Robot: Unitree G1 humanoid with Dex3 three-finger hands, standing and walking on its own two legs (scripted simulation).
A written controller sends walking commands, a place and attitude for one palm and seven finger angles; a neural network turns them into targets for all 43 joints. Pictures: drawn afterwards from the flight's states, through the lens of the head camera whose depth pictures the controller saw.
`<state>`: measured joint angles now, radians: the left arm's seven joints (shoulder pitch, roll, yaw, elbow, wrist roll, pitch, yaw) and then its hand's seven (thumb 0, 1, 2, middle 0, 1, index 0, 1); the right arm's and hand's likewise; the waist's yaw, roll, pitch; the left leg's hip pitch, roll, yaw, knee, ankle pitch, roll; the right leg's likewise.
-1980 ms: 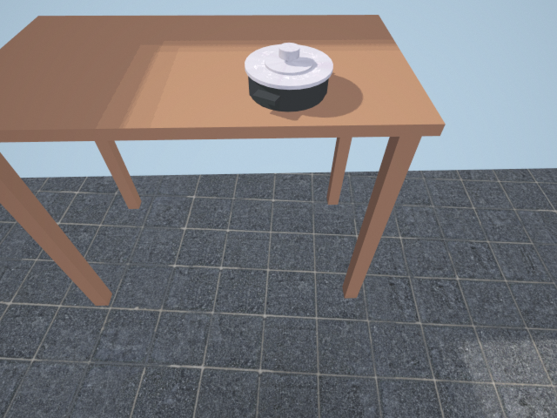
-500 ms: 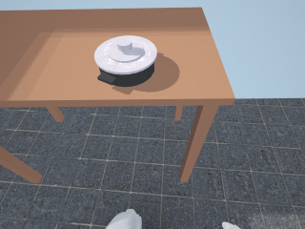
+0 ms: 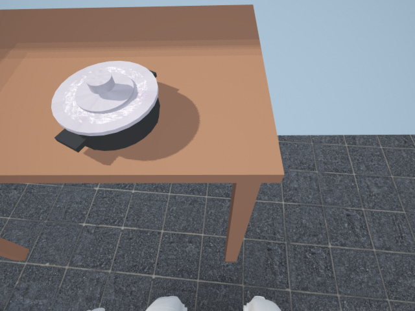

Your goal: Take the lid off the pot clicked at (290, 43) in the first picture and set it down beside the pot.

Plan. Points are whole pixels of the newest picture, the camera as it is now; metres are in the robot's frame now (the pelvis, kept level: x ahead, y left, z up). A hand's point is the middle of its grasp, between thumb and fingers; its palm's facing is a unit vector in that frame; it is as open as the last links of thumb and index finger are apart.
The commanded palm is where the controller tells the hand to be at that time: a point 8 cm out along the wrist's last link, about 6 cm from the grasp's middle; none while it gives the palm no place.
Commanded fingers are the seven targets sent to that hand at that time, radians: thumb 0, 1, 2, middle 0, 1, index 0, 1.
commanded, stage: come to a stop and stand still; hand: left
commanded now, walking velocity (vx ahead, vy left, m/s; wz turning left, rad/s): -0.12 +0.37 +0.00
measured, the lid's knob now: (100, 81) +0.45 +0.22 +0.18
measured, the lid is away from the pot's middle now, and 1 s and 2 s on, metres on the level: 0.00 0.00 0.00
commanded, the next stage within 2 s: look again from close up in 1.52 s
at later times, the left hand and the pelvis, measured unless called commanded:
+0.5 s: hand out of the picture -0.04 +0.28 -0.16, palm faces +0.08 -0.96 -0.27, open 7.4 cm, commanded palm none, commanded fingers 0.00 0.90 0.90 -0.20 -0.30 -0.20 -0.30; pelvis -0.07 +0.05 +0.01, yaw +1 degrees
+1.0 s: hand out of the picture +0.06 +0.20 -0.15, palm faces -0.04 -0.98 -0.19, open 7.3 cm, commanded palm none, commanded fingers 0.00 0.90 0.90 -0.20 -0.30 -0.20 -0.30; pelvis -0.03 +0.04 +0.02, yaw +0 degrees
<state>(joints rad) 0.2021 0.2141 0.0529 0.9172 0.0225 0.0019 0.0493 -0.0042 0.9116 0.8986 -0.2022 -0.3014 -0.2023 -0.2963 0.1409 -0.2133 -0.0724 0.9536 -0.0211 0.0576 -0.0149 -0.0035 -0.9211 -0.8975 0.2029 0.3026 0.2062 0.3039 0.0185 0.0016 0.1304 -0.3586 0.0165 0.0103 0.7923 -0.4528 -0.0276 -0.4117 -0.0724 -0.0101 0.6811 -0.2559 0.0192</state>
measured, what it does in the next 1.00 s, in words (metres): steps on the spot: left foot, then right foot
